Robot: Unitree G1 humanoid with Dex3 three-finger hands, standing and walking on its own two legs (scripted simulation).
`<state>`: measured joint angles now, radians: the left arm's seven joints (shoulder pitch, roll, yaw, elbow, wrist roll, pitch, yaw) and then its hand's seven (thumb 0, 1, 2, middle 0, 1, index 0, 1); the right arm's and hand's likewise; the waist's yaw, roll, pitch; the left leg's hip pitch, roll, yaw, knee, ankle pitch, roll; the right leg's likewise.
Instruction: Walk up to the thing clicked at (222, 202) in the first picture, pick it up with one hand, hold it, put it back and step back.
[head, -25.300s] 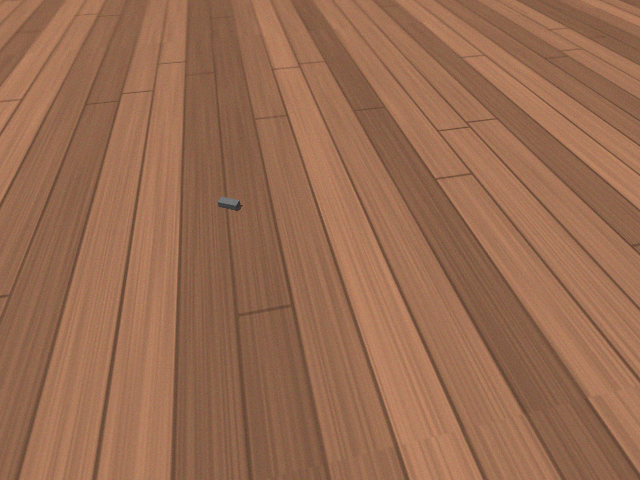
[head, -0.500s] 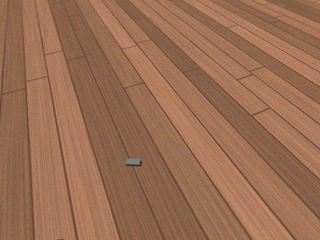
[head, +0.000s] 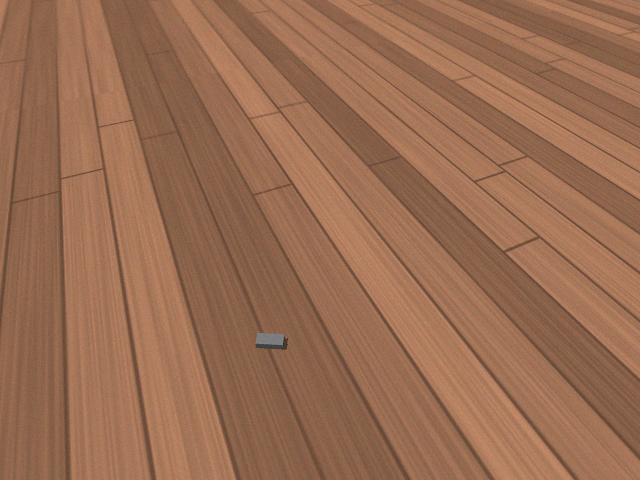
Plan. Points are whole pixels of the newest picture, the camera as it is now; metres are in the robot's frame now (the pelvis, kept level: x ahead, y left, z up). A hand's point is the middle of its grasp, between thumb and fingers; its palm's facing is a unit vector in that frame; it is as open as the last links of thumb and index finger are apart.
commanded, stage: stand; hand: left
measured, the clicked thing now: (270, 341) +0.73 +0.20 -0.76
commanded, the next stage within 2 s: walk up in 0.96 s
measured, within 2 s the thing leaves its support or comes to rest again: neither
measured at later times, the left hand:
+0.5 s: hand out of the picture +0.06 +0.24 -0.15, palm faces -0.04 -0.94 -0.34, open 7.4 cm
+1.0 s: hand out of the picture +0.08 +0.24 -0.15, palm faces -0.04 -0.94 -0.33, open 7.4 cm
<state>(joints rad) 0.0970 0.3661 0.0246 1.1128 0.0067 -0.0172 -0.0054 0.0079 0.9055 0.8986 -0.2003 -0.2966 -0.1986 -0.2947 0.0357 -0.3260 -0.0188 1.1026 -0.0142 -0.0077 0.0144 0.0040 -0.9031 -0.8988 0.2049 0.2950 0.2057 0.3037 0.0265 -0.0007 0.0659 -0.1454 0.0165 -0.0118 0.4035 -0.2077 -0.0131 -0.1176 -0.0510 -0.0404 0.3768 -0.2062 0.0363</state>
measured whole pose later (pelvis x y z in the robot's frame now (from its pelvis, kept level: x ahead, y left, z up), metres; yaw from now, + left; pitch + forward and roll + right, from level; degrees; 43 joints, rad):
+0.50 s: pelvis -0.01 -0.01 +0.00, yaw -1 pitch -3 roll +0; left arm 0.11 0.36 0.00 1.13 0.01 -0.02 -0.01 0.01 0.90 0.90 -0.20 -0.30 -0.20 -0.29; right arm 0.12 -0.35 -0.01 1.15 -0.01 -0.01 0.02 0.00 -0.90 -0.90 0.20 0.29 0.20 0.30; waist 0.00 0.00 0.06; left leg -0.13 0.03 -0.01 0.33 -0.15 -0.03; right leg -0.12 -0.04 -0.03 0.34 -0.17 0.02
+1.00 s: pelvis +0.00 -0.01 +0.00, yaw -1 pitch -2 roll +0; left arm 0.12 0.36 0.01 1.11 0.01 -0.01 -0.03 0.01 0.91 0.90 -0.20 -0.30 -0.20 -0.29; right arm 0.12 -0.35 -0.01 1.12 -0.02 -0.02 0.03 0.00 -0.90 -0.90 0.20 0.29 0.21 0.30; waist 0.00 0.00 0.05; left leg -0.15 0.04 0.00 0.39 -0.25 -0.01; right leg -0.14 -0.03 -0.03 0.38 -0.25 0.00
